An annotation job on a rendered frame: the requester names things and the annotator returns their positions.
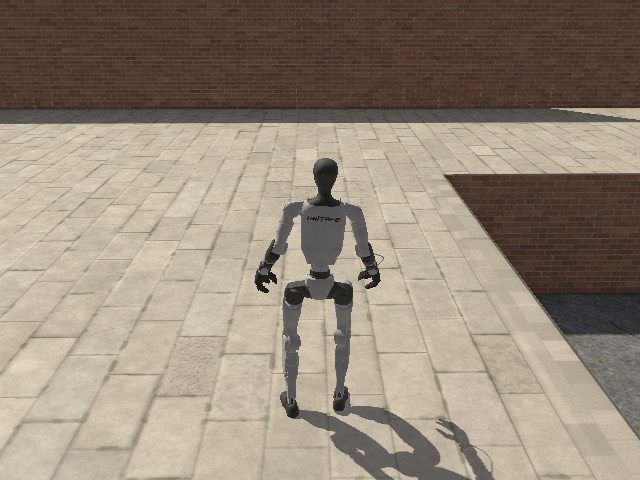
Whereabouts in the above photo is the right robot hand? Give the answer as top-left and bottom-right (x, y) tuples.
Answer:
(358, 270), (381, 289)

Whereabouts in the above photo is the robot left forearm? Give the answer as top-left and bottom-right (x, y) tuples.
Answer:
(258, 239), (280, 275)

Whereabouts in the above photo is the left robot hand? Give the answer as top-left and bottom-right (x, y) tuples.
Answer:
(254, 269), (277, 293)

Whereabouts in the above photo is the robot left upper arm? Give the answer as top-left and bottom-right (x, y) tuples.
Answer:
(271, 200), (303, 255)

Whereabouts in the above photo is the right robot foot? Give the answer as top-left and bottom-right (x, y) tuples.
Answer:
(333, 386), (348, 411)

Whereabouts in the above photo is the robot left thigh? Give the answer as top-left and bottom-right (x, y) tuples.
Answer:
(282, 279), (306, 353)

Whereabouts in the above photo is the robot right upper arm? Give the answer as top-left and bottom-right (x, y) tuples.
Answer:
(345, 203), (371, 257)

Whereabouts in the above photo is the robot right forearm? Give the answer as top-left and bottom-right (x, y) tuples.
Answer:
(360, 242), (379, 275)

